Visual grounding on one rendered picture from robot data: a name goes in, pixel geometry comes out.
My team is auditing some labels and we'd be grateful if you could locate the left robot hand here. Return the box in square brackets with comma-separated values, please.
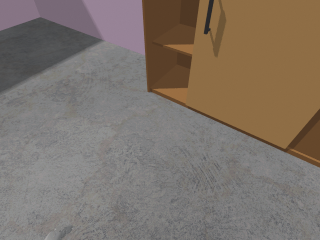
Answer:
[44, 224, 73, 240]

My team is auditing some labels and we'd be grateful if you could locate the wardrobe door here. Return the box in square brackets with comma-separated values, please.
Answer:
[288, 109, 320, 160]
[185, 0, 320, 149]

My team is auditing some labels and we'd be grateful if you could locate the handle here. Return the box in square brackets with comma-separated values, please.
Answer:
[204, 0, 214, 35]

